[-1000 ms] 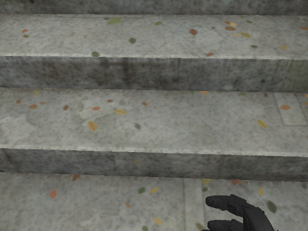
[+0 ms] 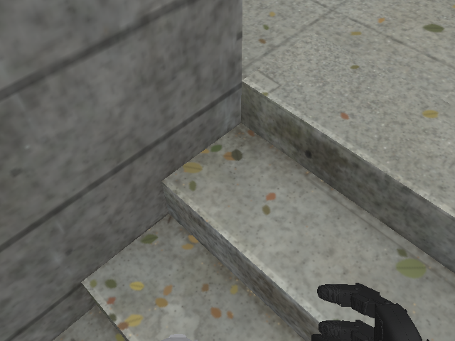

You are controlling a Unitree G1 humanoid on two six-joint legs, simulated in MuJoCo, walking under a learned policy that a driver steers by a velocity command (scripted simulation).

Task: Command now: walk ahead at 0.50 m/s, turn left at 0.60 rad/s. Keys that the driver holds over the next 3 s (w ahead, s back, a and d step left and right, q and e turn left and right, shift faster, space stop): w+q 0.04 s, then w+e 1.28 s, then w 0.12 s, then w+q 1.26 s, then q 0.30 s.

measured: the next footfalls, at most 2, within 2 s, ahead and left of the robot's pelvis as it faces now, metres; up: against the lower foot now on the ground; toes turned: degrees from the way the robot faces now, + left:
left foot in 0.08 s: +0.14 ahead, +0.17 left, +0.00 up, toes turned +11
right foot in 0.38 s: +0.34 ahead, -0.04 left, +0.16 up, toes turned +7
